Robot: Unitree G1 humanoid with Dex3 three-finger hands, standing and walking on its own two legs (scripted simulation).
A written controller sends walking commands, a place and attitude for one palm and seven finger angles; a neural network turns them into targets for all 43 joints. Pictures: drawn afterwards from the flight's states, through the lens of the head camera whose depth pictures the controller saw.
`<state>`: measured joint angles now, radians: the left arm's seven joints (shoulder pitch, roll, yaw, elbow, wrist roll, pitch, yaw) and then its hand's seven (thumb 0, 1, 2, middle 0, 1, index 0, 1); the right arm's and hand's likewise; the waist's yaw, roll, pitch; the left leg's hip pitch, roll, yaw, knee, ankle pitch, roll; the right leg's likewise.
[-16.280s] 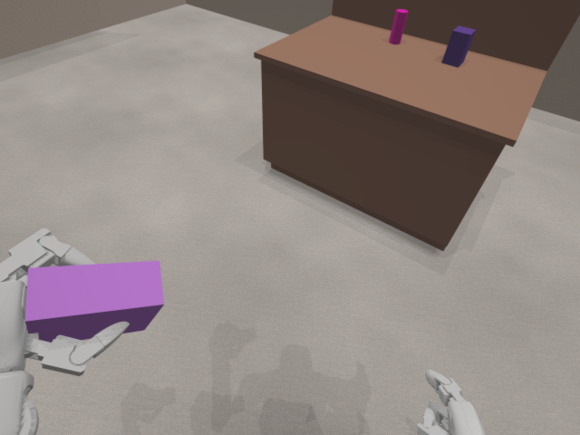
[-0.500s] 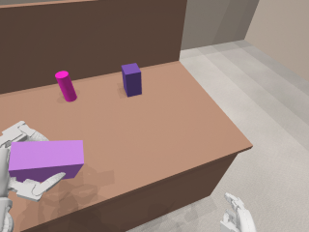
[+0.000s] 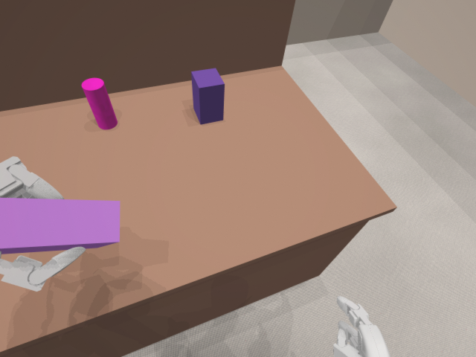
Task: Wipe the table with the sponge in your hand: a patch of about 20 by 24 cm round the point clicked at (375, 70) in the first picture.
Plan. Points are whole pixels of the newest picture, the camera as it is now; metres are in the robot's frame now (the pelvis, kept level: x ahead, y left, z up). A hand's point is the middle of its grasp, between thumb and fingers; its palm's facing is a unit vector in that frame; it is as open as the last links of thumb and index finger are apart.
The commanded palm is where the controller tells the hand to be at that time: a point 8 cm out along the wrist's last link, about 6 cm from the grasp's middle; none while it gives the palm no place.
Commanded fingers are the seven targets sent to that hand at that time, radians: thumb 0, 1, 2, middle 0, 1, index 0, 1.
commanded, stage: come to a stop and stand still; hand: left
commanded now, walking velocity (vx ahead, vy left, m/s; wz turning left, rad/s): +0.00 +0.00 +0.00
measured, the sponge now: (74, 227) +0.24 +0.23 +0.14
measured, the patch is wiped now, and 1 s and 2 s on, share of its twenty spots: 0.00 0.00 0.00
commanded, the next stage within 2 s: look again from close up in 0.52 s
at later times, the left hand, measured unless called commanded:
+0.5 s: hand (34, 265) +0.19 +0.24 +0.16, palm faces +0.36 -0.85 -0.38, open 9.3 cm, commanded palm +0.13 +0.28 +0.18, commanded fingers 0.00 0.10 1.30 -1.20 -1.60 -1.20 -1.60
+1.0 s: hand (45, 253) +0.20 +0.24 +0.15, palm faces +0.32 -0.86 -0.40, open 9.3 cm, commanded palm +0.15 +0.27 +0.18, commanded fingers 0.00 0.10 1.30 -1.20 -1.60 -1.20 -1.60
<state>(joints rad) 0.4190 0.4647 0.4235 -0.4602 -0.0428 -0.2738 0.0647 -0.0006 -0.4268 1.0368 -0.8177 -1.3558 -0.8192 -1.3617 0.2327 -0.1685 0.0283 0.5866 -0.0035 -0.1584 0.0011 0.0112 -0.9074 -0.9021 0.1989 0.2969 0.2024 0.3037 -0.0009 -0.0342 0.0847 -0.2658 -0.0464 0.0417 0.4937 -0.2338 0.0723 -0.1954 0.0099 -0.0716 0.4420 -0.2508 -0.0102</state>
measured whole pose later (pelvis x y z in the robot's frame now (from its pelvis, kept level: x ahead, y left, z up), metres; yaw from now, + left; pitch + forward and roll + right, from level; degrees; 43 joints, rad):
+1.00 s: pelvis -0.02 +0.00 +0.01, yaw -1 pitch +0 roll -2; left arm 0.45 0.38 0.34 -0.43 -0.04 -0.21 0.08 0.00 -0.43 1.04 -0.82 -1.36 -0.82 -1.37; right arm 0.20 -0.21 0.03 0.59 0.00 -0.15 -0.05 0.01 -0.91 -0.90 0.20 0.30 0.20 0.30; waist 0.02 -0.01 0.04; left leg -0.25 -0.03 0.05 0.41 -0.17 0.07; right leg -0.17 0.03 -0.06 0.34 -0.17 -0.02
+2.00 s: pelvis -0.02 -0.07 -0.02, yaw +0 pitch -1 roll +1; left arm 0.38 0.57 0.26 -0.27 0.37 0.08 0.06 0.00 -0.42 1.04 -0.80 -1.37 -0.81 -1.38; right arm 0.19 -0.30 0.00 0.61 0.02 -0.03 -0.13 0.01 -0.91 -0.90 0.20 0.30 0.20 0.30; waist 0.06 0.08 0.00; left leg -0.36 0.01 0.01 0.66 -0.29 0.00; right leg -0.31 0.08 -0.08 0.65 -0.34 -0.11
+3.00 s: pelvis -0.02 -0.02 +0.00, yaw +0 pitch -4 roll +0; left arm 0.16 0.49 -0.04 -0.17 0.90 0.33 0.00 0.00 -0.42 1.04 -0.81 -1.38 -0.81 -1.38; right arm 0.00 -0.25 0.06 0.68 0.02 0.04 -0.05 0.01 -0.91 -0.90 0.20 0.30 0.20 0.30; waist 0.13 0.12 0.03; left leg -0.18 -0.04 0.03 0.42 -0.17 0.05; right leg -0.14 0.03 -0.05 0.42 -0.22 -0.05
